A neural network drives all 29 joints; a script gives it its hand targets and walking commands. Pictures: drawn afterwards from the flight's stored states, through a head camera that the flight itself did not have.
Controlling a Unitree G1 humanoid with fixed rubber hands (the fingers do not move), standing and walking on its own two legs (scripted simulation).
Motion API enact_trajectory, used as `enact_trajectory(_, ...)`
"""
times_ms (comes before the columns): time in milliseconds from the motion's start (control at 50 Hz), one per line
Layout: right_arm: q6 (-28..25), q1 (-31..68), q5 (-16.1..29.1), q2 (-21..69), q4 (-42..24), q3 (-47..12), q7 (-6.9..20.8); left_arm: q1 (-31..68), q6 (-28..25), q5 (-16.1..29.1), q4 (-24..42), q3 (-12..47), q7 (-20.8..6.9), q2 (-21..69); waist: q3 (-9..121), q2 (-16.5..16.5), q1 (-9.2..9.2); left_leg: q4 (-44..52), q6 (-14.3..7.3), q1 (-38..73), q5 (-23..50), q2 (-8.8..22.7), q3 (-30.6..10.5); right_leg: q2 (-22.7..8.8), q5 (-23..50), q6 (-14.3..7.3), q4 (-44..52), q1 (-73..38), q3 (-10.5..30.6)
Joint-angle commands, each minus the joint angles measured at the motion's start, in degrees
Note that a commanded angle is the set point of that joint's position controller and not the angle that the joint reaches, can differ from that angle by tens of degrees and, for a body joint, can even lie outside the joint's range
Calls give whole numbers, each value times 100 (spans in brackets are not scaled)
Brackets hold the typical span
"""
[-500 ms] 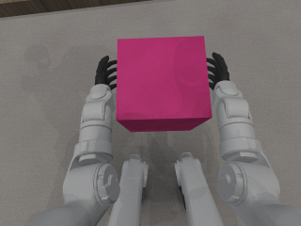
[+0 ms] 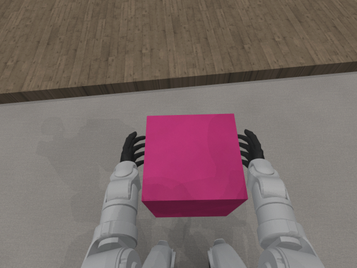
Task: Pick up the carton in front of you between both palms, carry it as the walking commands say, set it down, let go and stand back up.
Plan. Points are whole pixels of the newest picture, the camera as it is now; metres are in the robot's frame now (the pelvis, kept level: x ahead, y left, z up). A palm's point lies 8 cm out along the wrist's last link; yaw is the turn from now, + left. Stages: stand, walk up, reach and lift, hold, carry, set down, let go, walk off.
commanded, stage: reach and lift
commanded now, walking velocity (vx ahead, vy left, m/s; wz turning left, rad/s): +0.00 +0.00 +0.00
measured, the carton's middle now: (190, 171) +0.36 +0.00 -0.10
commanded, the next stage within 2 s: hold in 1.40 s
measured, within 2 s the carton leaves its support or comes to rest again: neither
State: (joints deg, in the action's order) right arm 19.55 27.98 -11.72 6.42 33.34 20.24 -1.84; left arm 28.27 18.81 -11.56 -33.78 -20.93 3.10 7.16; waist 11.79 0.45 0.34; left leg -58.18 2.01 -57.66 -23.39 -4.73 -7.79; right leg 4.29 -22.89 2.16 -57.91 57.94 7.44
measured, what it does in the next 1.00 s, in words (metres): rises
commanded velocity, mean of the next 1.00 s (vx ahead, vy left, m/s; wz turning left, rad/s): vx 0.00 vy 0.00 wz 0.00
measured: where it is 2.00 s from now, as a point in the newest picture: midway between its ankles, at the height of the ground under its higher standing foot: outside the picture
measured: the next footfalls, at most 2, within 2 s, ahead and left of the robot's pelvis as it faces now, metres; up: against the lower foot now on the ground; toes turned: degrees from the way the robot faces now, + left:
none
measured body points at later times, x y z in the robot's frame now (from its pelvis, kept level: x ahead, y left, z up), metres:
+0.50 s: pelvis +0.03 +0.00 +0.08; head -0.01 +0.00 +0.52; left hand +0.33 +0.15 +0.09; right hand +0.33 -0.15 +0.09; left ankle +0.04 +0.13 -0.66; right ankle +0.04 -0.13 -0.66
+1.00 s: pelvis +0.02 +0.00 +0.08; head +0.00 +0.00 +0.53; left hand +0.33 +0.15 +0.10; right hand +0.33 -0.15 +0.10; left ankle +0.04 +0.13 -0.66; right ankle +0.04 -0.13 -0.66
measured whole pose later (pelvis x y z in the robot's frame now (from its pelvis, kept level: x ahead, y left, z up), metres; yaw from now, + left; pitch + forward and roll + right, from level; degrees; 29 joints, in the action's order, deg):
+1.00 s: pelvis +0.02 +0.00 +0.08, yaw +0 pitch -4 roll +0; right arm 36.7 17.3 -16.9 9.3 20.1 15.7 0.6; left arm 17.6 36.1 -17.1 -20.6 -16.4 -0.2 9.3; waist 0.3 0.0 0.1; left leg -24.3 1.0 -8.2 -12.4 -2.1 -8.2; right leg 2.2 -11.9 1.0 -24.2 8.5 8.0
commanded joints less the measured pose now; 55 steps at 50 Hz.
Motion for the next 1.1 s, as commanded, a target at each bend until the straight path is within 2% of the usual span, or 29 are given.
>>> enact_trajectory(0, -56, 2820, 789, 5942, 55, -3383, 1370, 2737, 16, 758, -176, 3419, -1436, 6033, 2978, -19, 17, 1167, -83, 2345, 1729, -311, 428, 328, 1733, -128, 1113, -2512, -432)
enact_trajectory(200, 398, 1752, 903, 5885, -492, -3769, 1416, 1655, 479, 855, 356, 3792, -1517, 5911, 1874, -35, -10, 2488, -89, 3950, 2555, -177, 318, 200, 2516, -114, 2434, -4098, -334)
enact_trajectory(320, 913, 1305, 1026, 5813, -1063, -4052, 1447, 1239, 983, 984, 953, 4078, -1581, 5812, 1145, -45, -4, 3197, -69, 4742, 2671, -108, 323, 133, 2645, -91, 3148, -4883, -312)
enact_trajectory(380, 1184, 1216, 994, 5763, -1198, -3965, 1479, 1138, 1253, 966, 1086, 3967, -1618, 5743, 573, -52, -16, 3483, -81, 4867, 2297, -97, 341, 130, 2282, -103, 3424, -5011, -318)
enact_trajectory(500, 1416, 1527, 761, 5651, -932, -3444, 1590, 1452, 1498, 727, 840, 3454, -1741, 5624, -220, -36, -24, 3700, -134, 4762, 1293, -59, 405, 95, 1273, -151, 3651, -4879, -375)
enact_trajectory(680, 1393, 2268, 806, 5850, -1017, -3520, 1665, 2207, 1464, 794, 932, 3542, -1817, 5819, 249, -26, -19, 3626, -156, 4918, 1164, -55, 450, 90, 1157, -161, 3566, -5068, -444)
enact_trajectory(820, 1463, 2145, 792, 5775, -1078, -3517, 1646, 2064, 1537, 768, 967, 3521, -1805, 5753, 303, -42, -17, 3700, -133, 5077, 1431, -72, 456, 112, 1418, -140, 3651, -5227, -440)
enact_trajectory(1080, 1648, 1518, 945, 5657, -1615, -3717, 1602, 1450, 1720, 893, 1531, 3733, -1744, 5623, 357, -29, -34, 3846, -86, 5451, 2328, -114, 413, 164, 2325, -88, 3795, -5597, -380)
